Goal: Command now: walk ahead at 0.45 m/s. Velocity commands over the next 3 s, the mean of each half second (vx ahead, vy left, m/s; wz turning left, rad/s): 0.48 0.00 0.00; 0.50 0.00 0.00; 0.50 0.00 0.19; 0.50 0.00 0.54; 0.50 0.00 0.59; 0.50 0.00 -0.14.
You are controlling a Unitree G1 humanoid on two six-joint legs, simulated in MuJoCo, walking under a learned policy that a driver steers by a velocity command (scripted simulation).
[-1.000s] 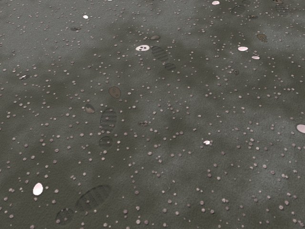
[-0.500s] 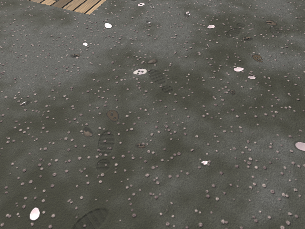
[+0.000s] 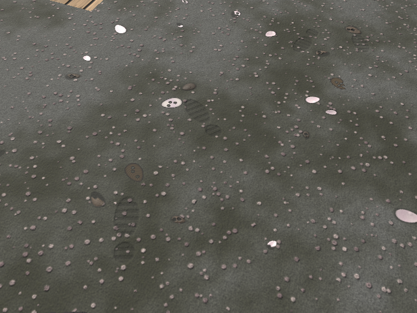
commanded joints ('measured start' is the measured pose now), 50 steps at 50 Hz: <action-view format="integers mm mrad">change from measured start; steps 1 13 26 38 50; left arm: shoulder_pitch -203 121 264 217 -18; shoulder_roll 25 86 164 144 43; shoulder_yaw -7 21 36 10 -1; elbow -122 19 131 97 32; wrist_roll -7 15 1 -25 15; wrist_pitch -23 -25 -35 -51 -12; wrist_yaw -15 -2 26 25 20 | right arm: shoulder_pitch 51 -129 -411 -139 -108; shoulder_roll -190 -181 -95 -191 -193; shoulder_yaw -38 -54 -34 -76 -76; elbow -24 -141 -259 -219 -156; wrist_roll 8 42 13 1 7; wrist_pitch -4 -44 -16 -22 -24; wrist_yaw -12 3 15 28 4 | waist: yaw -14 136 155 17 45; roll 122 29 5 130 95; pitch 122 -47 43 -154 17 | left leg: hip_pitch -91 -767 -667 25 -220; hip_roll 237 134 142 348 214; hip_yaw -95 -115 -42 -484 -98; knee -72 1118 435 111 -62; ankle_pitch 407 -70 405 35 324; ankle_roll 114 9 -71 185 146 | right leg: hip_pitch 1 621 477 -107 -6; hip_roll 45 -192 -99 7 -31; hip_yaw -44 391 73 97 30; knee -124 -483 -580 585 -13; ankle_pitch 73 -242 -41 -404 80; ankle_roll -9 -263 -216 -63 1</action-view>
